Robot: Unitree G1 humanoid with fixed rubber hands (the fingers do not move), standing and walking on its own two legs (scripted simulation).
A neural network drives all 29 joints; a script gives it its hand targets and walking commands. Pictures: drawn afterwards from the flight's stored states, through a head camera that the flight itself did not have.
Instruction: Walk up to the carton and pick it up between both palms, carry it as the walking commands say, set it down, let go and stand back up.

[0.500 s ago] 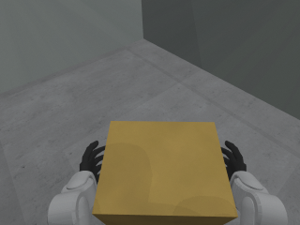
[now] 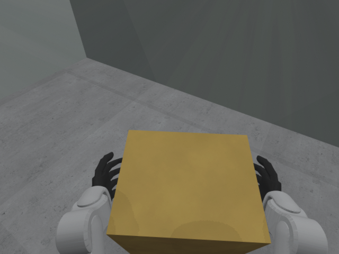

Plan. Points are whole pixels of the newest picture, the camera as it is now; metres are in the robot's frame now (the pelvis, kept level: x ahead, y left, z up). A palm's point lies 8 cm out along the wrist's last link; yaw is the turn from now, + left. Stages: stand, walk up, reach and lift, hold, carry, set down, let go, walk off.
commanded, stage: carry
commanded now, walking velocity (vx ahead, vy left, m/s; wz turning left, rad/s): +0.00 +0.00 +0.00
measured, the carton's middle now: (183, 201) +0.25 -0.01 +0.03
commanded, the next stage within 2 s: none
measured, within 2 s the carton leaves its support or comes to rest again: neither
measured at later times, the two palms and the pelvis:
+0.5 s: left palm (128, 199) +0.21 +0.10 +0.12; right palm (312, 202) +0.20 -0.23 +0.12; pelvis -0.02 -0.06 +0.02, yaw -2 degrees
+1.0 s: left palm (125, 203) +0.21 +0.11 +0.11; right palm (304, 203) +0.21 -0.22 +0.11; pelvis -0.02 -0.06 +0.02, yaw -1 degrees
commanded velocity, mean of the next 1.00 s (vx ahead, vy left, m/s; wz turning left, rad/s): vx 0.00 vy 0.00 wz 0.00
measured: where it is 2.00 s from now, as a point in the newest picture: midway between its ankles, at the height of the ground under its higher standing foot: outside the picture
